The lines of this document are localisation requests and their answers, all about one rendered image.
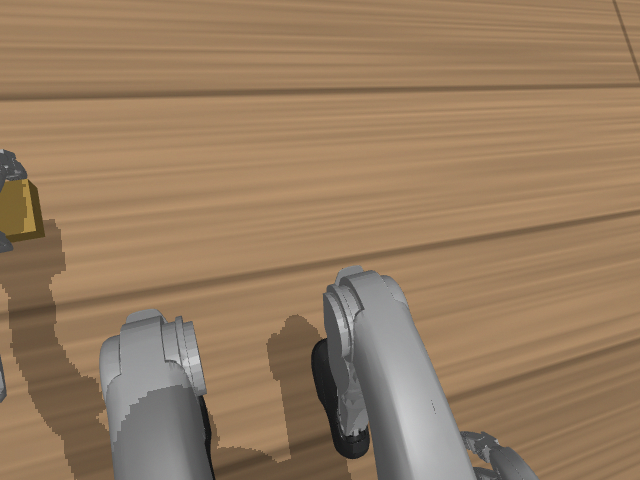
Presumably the left robot hand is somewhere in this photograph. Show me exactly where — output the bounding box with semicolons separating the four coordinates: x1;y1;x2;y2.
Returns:
0;149;27;253

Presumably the small box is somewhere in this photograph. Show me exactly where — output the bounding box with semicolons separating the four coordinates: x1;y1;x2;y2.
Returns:
0;179;45;243

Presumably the right robot hand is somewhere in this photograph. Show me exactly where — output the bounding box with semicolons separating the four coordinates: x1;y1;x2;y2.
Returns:
460;431;539;480

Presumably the right robot foot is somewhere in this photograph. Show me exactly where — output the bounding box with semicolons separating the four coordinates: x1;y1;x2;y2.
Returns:
311;338;370;459

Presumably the left robot foot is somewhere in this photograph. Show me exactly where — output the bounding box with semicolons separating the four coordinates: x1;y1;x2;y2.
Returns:
198;395;215;480

